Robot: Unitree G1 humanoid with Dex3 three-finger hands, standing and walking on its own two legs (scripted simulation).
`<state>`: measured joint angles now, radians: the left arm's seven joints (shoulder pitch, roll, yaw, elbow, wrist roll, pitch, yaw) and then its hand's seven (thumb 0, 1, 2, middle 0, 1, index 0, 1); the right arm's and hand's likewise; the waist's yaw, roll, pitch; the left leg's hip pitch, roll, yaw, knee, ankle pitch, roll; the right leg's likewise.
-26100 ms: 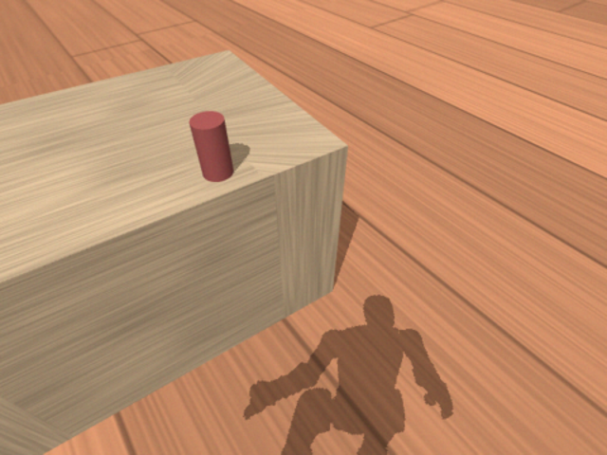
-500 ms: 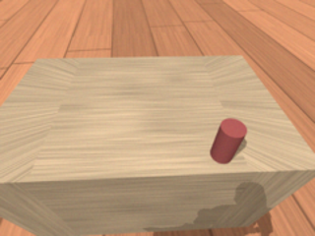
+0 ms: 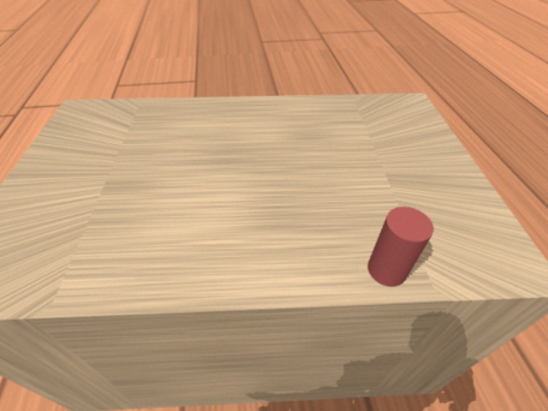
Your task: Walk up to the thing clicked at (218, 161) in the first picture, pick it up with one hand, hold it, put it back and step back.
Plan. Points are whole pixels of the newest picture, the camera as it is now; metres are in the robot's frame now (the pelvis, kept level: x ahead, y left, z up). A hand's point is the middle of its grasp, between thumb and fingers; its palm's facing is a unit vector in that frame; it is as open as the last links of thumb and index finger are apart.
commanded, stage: stand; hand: right
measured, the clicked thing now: (397, 248) +0.40 -0.21 -0.01
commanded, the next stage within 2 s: step back in 1.96 s
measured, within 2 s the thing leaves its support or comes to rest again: neither
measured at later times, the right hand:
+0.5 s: hand out of the picture +0.08 -0.25 -0.15, palm faces -0.03 +0.94 -0.35, open 7.4 cm
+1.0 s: hand out of the picture +0.08 -0.25 -0.16, palm faces -0.04 +0.94 -0.34, open 7.4 cm
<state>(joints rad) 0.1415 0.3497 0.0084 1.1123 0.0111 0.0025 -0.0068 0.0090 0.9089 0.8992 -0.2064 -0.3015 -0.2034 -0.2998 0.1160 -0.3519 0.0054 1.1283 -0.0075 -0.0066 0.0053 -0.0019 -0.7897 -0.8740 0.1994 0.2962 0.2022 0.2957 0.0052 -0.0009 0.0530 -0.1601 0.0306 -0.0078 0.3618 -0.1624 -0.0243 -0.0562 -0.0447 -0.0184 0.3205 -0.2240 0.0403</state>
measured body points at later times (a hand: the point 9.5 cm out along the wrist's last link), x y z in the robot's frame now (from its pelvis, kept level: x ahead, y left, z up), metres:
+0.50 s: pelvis +0.00 +0.00 +0.00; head +0.01 +0.00 +0.45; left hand +0.06 +0.30 -0.14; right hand +0.08 -0.30 -0.13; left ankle +0.02 +0.13 -0.75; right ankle -0.03 -0.14 -0.75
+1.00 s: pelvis +0.00 +0.00 +0.00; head +0.02 +0.00 +0.45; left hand +0.06 +0.30 -0.14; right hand +0.08 -0.30 -0.13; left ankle +0.02 +0.13 -0.75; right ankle -0.03 -0.14 -0.75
